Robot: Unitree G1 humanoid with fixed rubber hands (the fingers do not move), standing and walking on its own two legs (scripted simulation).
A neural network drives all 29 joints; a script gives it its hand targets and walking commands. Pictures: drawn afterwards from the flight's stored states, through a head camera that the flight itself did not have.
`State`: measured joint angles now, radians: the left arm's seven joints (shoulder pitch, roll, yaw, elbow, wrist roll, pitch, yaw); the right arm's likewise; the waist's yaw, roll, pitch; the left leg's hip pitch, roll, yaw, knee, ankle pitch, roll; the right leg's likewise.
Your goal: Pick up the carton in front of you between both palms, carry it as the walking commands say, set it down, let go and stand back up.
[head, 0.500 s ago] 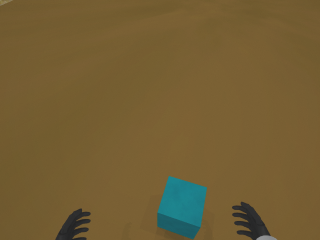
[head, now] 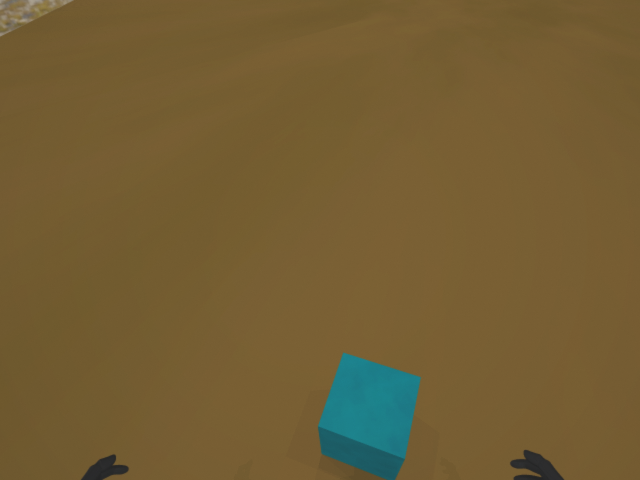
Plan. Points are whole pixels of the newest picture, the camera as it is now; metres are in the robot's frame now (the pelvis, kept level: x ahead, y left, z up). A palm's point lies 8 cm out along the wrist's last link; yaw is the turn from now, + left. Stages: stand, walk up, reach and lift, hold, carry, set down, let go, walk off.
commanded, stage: stand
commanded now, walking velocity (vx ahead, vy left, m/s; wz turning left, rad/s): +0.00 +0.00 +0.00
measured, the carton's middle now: (368, 417) +0.42 -0.10 -0.64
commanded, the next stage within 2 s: none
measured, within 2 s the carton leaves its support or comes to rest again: neither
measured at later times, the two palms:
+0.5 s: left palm out of the picture +0.11 +0.30 -0.08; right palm out of the picture +0.13 -0.29 -0.10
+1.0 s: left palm out of the picture +0.08 +0.31 -0.08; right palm out of the picture +0.08 -0.30 -0.10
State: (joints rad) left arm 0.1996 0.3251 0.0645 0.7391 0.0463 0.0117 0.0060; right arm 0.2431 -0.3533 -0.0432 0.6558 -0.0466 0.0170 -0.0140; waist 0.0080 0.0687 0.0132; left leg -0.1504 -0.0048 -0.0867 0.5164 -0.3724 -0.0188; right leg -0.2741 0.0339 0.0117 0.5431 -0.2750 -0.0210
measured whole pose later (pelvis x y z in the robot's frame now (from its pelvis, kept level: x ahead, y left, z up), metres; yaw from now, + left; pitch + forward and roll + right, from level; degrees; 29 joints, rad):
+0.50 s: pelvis +0.01 -0.01 +0.00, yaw +1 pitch -1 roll +0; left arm 0.13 0.33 0.05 0.90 0.03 0.01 0.01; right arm 0.19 -0.38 0.00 0.81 -0.03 -0.01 -0.03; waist 0.01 0.05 0.02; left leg -0.08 0.01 -0.09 0.44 -0.34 -0.03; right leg -0.20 0.03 0.00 0.48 -0.26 -0.03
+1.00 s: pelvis -0.01 +0.00 +0.01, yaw +0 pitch -2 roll +0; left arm 0.11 0.35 0.04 1.00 0.02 0.00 0.00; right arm 0.19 -0.40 0.01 0.91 -0.03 -0.02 -0.02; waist 0.01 0.04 0.02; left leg -0.06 0.00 -0.08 0.38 -0.28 -0.02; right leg -0.19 0.02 0.01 0.42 -0.20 -0.02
